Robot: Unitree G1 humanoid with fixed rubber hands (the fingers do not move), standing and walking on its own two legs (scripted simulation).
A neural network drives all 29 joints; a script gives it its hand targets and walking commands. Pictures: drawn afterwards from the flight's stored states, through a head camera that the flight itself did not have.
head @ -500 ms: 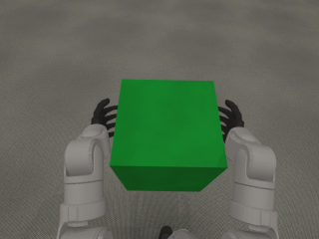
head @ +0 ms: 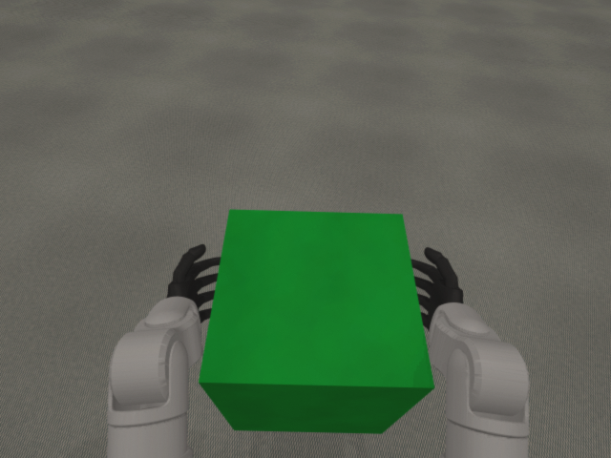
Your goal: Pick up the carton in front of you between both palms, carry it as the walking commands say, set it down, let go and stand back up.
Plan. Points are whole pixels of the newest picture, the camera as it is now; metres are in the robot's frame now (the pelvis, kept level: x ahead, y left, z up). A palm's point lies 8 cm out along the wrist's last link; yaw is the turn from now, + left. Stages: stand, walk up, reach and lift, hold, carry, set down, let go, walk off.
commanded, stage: carry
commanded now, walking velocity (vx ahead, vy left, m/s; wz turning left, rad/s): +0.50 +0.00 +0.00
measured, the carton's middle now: (311, 330) +0.28 +0.00 +0.03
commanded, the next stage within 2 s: none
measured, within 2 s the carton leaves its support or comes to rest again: neither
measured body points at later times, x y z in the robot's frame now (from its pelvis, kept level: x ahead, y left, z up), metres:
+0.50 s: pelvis +0.33 -0.05 -0.01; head +0.31 -0.06 +0.44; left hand +0.59 +0.11 +0.08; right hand +0.60 -0.19 +0.07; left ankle +0.13 +0.07 -0.65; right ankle +0.43 -0.14 -0.72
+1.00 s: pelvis +0.63 +0.00 +0.01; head +0.63 +0.02 +0.46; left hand +0.89 +0.15 +0.09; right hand +0.89 -0.15 +0.10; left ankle +0.69 +0.07 -0.72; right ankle +0.53 -0.12 -0.67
